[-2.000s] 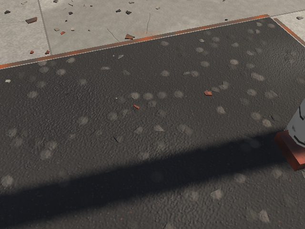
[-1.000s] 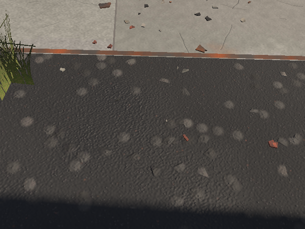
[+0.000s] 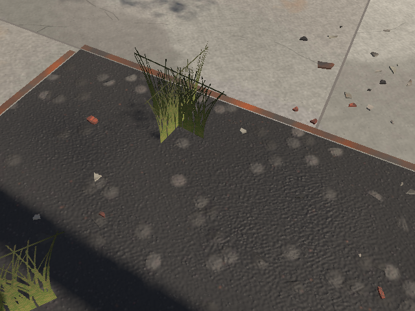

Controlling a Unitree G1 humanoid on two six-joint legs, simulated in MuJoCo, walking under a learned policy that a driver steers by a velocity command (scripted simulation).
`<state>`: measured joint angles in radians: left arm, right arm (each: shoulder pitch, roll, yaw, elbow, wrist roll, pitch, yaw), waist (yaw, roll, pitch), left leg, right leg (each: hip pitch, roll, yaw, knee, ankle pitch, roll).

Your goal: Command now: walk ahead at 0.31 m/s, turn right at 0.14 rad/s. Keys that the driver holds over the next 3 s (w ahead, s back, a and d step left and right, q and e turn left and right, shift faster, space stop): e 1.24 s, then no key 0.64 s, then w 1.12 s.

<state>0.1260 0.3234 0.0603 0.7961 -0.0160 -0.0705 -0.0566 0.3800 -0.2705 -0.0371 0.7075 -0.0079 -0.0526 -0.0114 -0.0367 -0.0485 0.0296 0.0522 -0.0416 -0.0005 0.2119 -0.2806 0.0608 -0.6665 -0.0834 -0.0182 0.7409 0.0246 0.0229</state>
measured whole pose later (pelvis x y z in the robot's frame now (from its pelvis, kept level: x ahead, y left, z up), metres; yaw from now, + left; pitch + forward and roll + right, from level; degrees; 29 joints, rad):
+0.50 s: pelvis +0.19 +0.00 -0.01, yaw -15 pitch +2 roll +0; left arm 0.15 0.32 0.08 0.70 -0.01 0.02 0.01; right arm 0.18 -0.30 -0.03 0.63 -0.01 -0.01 -0.04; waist 0.03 0.01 0.06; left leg -0.56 0.03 -0.13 0.82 -0.31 -0.09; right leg -0.40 0.13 0.13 0.47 -0.11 -0.06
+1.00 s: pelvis +0.22 +0.01 -0.01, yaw -34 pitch +1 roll +0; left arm 0.15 0.29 0.08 0.62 -0.02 0.08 -0.02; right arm 0.17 -0.29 -0.08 0.65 0.01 0.01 -0.03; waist -0.02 0.02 0.05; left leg -0.29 0.12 0.14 0.56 -0.27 -0.04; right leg -0.30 -0.01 -0.04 0.60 -0.28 0.02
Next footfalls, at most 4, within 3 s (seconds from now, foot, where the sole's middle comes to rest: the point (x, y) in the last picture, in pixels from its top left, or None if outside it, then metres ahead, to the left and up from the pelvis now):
0.16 right None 0.28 -0.11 -0.78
0.58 left None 0.35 0.11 -0.78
1.00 right None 0.19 -0.11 -0.78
1.46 left None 0.35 0.06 -0.78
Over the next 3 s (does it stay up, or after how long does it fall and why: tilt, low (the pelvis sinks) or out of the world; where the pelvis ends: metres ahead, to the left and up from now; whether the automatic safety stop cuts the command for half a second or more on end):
stays up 0.58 -0.32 0.00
